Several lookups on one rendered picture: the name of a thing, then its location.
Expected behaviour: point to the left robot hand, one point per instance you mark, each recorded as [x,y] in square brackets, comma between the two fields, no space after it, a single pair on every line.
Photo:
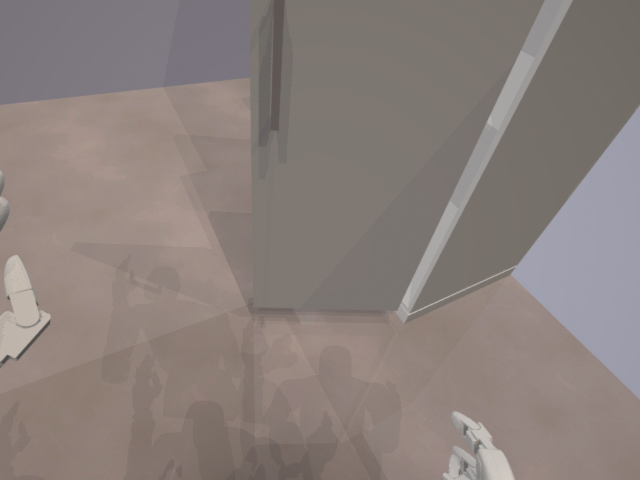
[18,330]

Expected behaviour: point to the right robot hand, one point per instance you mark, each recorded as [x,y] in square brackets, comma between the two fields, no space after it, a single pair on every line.
[490,463]

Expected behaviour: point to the fridge door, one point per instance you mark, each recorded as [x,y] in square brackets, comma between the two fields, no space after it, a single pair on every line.
[382,103]

